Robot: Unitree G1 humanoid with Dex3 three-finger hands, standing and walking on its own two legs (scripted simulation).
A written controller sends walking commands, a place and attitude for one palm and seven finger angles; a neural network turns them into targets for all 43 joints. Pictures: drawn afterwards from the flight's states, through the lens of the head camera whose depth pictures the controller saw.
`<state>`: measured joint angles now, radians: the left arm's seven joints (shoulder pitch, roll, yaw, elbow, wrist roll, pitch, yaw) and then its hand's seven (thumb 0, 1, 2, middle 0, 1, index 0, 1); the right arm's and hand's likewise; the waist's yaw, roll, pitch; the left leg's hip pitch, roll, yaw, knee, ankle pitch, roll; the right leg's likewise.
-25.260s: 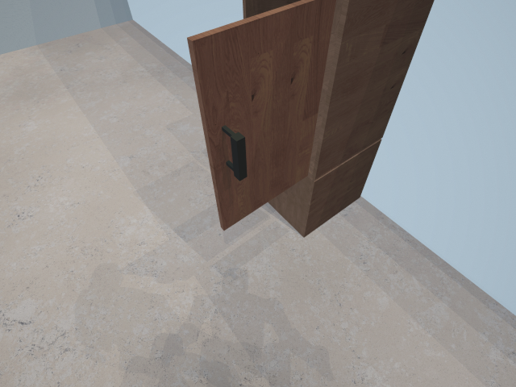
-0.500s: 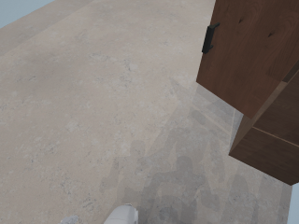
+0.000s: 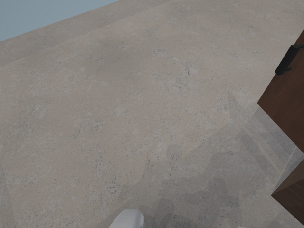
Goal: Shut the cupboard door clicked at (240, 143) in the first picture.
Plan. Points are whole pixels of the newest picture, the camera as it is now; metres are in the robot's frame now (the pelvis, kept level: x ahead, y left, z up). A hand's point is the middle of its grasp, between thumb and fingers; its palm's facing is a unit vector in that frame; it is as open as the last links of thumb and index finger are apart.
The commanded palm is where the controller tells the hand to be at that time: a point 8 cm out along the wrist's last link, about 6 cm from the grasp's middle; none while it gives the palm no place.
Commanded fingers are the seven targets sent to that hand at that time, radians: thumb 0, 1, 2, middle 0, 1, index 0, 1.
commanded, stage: walk to a spot facing it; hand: left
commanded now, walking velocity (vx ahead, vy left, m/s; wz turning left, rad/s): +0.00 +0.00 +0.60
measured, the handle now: (291, 59) +0.73 -0.50 -0.01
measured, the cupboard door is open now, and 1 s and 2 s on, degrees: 73 73 73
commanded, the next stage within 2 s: turn to face it in 0.92 s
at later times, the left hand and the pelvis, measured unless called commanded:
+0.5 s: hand out of the picture +0.11 +0.24 -0.14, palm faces +0.26 -0.93 -0.25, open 7.4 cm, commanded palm none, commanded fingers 0.00 0.90 0.90 -0.20 -0.30 -0.20 -0.30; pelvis +0.07 +0.01 +0.01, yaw +16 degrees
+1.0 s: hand out of the picture +0.05 +0.18 -0.18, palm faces +0.65 -0.74 -0.19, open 7.4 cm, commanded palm none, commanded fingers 0.00 0.90 0.90 -0.20 -0.30 -0.20 -0.30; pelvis +0.20 +0.07 -0.01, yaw +37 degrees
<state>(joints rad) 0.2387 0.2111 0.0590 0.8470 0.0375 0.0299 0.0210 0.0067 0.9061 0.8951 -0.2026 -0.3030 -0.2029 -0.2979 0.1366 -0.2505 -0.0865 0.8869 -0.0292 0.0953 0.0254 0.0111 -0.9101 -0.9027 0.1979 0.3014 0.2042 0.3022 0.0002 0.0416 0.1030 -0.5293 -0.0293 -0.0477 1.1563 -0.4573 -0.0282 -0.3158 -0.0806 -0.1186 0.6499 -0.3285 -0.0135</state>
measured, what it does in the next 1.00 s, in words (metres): walks ahead, turning left: left foot, then right foot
